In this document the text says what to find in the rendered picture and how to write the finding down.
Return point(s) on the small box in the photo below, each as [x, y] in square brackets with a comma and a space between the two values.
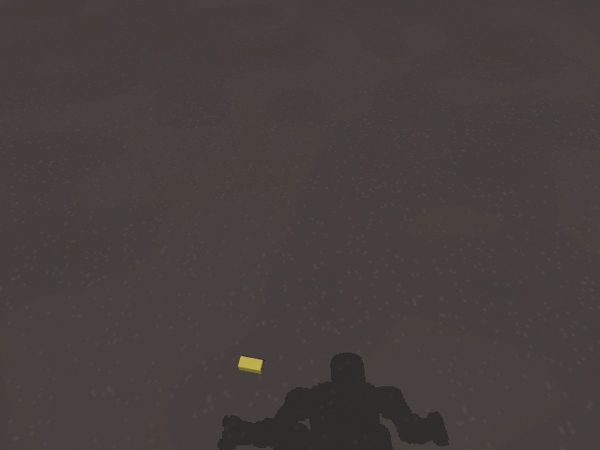
[251, 364]

